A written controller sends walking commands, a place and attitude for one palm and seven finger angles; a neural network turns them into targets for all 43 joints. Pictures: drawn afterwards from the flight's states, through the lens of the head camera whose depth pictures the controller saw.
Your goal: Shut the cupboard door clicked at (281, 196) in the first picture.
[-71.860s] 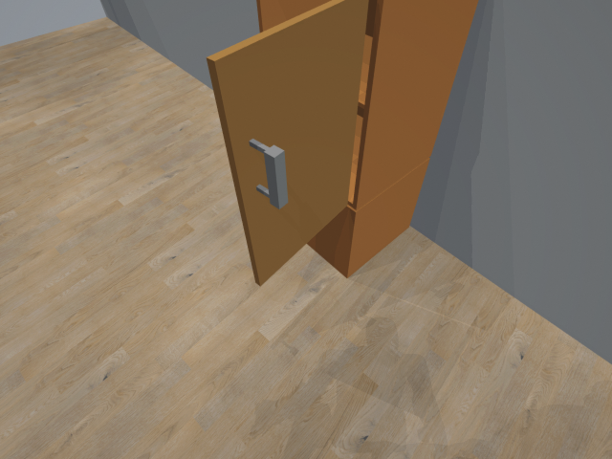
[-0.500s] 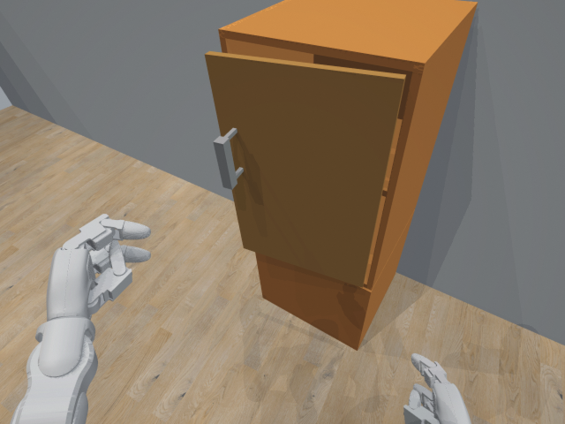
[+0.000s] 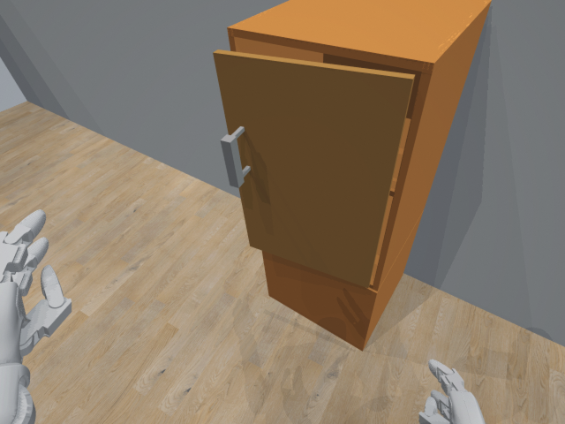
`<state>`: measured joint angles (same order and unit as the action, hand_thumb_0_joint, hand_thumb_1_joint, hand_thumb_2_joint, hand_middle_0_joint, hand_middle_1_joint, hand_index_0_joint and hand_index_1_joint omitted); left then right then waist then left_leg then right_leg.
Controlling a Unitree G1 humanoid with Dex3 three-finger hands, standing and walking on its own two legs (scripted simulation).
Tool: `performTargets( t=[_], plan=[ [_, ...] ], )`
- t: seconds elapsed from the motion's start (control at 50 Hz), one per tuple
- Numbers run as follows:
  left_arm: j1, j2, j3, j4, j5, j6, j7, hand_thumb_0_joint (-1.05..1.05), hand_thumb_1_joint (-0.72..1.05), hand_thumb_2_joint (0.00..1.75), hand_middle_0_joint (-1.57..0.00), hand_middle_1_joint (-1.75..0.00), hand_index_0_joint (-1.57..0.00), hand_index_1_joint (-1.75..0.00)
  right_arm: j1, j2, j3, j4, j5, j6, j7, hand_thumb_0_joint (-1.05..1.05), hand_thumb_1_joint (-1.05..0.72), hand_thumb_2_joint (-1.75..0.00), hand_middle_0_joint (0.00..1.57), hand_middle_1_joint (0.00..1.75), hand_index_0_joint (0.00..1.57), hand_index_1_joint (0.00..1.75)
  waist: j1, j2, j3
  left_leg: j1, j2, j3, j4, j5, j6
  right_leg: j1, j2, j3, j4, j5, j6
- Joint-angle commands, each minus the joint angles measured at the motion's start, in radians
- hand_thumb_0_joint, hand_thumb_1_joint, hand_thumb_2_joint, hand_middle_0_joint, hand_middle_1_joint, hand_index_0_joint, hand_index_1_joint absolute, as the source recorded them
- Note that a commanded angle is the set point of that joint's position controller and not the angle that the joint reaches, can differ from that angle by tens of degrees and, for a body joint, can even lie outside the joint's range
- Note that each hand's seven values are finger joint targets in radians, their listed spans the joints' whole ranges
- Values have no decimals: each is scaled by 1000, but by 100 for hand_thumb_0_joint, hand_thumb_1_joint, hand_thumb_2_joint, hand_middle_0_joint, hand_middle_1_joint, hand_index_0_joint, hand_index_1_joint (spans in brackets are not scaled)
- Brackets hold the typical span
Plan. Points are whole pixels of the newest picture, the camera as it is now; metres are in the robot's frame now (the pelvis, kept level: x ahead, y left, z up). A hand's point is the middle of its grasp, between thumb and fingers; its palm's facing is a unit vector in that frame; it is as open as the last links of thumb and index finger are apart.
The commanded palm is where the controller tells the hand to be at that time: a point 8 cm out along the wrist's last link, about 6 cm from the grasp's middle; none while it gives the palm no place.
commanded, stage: draw the hand back to the body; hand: left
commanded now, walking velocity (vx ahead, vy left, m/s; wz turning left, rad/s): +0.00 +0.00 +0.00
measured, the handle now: (238, 156) +0.65 +0.20 +0.03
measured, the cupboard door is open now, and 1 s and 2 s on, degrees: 9 9 9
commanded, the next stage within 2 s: step back with the hand held close in 0.14 s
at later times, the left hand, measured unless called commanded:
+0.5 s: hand (63, 301) +0.19 +0.28 +0.15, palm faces +0.40 -0.78 -0.49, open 7.4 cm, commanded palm +0.13 +0.32 +0.17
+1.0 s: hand (5, 378) +0.11 +0.28 +0.15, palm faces +0.48 -0.76 -0.44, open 7.4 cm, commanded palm +0.05 +0.32 +0.17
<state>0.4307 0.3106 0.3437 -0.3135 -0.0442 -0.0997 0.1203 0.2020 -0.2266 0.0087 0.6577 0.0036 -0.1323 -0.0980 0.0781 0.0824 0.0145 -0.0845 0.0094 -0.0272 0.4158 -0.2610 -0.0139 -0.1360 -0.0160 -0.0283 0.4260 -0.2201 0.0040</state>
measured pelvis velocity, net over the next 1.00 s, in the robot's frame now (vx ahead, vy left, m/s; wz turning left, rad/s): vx -0.09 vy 0.02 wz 0.01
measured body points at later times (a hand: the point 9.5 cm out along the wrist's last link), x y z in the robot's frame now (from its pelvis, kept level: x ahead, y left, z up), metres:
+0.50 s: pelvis -0.01 +0.02 +0.00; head +0.01 +0.00 +0.44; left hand +0.17 +0.32 +0.17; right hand +0.16 -0.23 -0.10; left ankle -0.02 +0.13 -0.74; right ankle +0.01 -0.12 -0.74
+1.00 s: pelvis -0.09 +0.02 -0.02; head -0.08 +0.02 +0.43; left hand +0.08 +0.32 +0.17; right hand +0.07 -0.22 -0.10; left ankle -0.02 +0.13 -0.74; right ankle +0.01 -0.12 -0.74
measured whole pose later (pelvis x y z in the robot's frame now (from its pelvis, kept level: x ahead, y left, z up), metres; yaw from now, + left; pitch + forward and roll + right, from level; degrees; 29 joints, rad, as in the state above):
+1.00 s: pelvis -0.09 +0.02 -0.02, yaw +1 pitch +0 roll -1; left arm 0.50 0.38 0.42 -0.47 -0.01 -0.22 0.16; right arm 0.25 -0.23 0.01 0.57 0.01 -0.06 -0.09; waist 0.01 -0.01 0.01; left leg -0.43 -0.01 -0.02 0.68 -0.29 0.02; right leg -0.44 -0.04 -0.02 0.59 -0.16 0.02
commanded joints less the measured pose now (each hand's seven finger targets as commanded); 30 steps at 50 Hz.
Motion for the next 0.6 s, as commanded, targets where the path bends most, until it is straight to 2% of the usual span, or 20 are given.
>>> performTargets(
  t=[0.0,0.02,0.08,0.1,0.12,0.24,0.26,0.28,0.3,0.32,0.34,0.38,0.42,0.48,0.52,0.54,0.58],
  plan=[
    [-99,231,129,-250,2,-75,19,0,90,90,-20,-30,-20,-30,-135,-79,-25,-168,-4,-64,-10,0,-90,-90,20,30,20,30,-6,-32,-101,-55,-19,60,-64,177,34,83,6,-14,-69,94,-1],
    [-89,251,144,-259,5,-74,19,0,90,90,-20,-30,-20,-30,-138,-84,-26,-164,-4,-68,-10,0,-90,-90,20,30,20,30,-3,6,-99,-53,-17,62,-61,185,32,85,6,-7,-76,103,-3],
    [-84,226,128,-256,5,-72,19,0,90,90,-20,-30,-20,-30,-134,-73,-19,-163,-3,-69,-6,0,-90,-90,20,30,20,30,-9,6,-50,-69,-14,61,-66,195,25,71,10,-17,-70,115,-4],
    [-85,232,136,-257,6,-72,20,0,90,90,-20,-30,-20,-30,-131,-76,-21,-163,-4,-70,-5,0,-90,-90,20,30,20,30,-9,18,-57,-69,-14,61,-67,199,24,74,10,-18,-67,120,-5],
    [-72,239,145,-236,4,-69,18,0,90,90,-20,-30,-20,-30,-133,-79,-23,-157,-5,-72,-7,0,-90,-90,20,30,20,30,-8,-5,-30,-75,-11,61,-66,200,25,64,12,-16,-79,123,-5],
    [-72,212,128,-210,-4,-64,8,0,90,90,-20,-30,-20,-30,-121,-80,-25,-164,-1,-61,-3,0,-90,-90,20,30,20,30,-13,-44,-27,-74,-5,63,-76,192,26,61,11,-15,-77,109,0],
    [-147,301,211,-238,-2,-99,13,0,90,90,-20,-30,-20,-30,-115,-129,-41,-196,7,-35,6,0,-90,-90,20,30,20,30,-58,-48,23,-171,14,44,-10,110,41,-36,-39,75,-116,124,-16],
    [-54,243,166,-178,-1,-105,7,0,90,90,-20,-30,-20,-30,-109,-115,-42,-185,5,-22,8,0,-90,-90,20,30,20,30,-62,-105,-4,-160,6,33,27,87,42,-59,-73,94,-127,109,-27],
    [-33,224,140,-185,2,-107,6,0,90,90,-20,-30,-20,-30,-110,-111,-44,-187,4,-13,13,0,-90,-90,20,30,20,30,-63,-119,-16,-148,0,37,53,90,42,-72,-94,116,-137,112,-37],
    [-37,247,159,-214,6,-117,8,0,90,90,-20,-30,-20,-30,-117,-113,-46,-190,0,-6,11,0,-90,-90,20,30,20,30,-63,-116,-31,-150,-5,39,67,105,38,-76,-105,116,-133,146,-44],
    [-15,242,154,-229,7,-123,12,0,90,90,-20,-30,-20,-30,-105,-105,-43,-193,5,2,13,0,-90,-90,20,30,20,30,-68,-102,-82,-153,1,34,73,131,35,-43,-118,101,-97,177,-49],
    [26,251,165,-264,1,-124,23,0,90,90,-20,-30,-20,-30,-93,-117,-54,-207,8,18,13,0,-90,-90,20,30,20,30,-71,-79,-151,-140,12,23,67,226,31,-12,-108,79,-36,279,-48],
    [61,289,203,-303,-4,-122,32,0,90,90,-20,-30,-20,-30,-106,-125,-58,-223,5,30,3,0,-90,-90,20,30,20,30,-67,-30,-187,-132,28,13,42,344,28,10,-79,44,19,368,-26],
    [79,305,228,-367,-9,-122,41,0,90,90,-20,-30,-20,-30,-97,-126,-61,-252,8,54,-3,0,-90,-90,20,30,20,30,-64,-3,-238,-168,54,-9,31,497,20,69,-45,13,112,450,-8],
    [96,333,262,-370,-10,-119,45,0,90,90,-20,-30,-20,-30,-104,-129,-65,-258,5,64,-9,0,-90,-90,20,30,20,30,-57,13,-247,-188,62,-10,29,510,21,75,-36,13,136,459,-1],
    [108,303,238,-361,-12,-118,44,0,90,90,-20,-30,-20,-30,-94,-123,-61,-265,7,69,-9,0,-90,-90,20,30,20,30,-63,15,-228,-221,69,-20,20,497,19,77,-33,9,150,430,0],
    [105,300,240,-354,-10,-121,45,0,90,90,-20,-30,-20,-30,-87,-133,-65,-268,6,71,-9,0,-90,-90,20,30,20,30,-64,18,-206,-284,84,-29,0,421,29,85,-21,12,172,387,6]
  ],
)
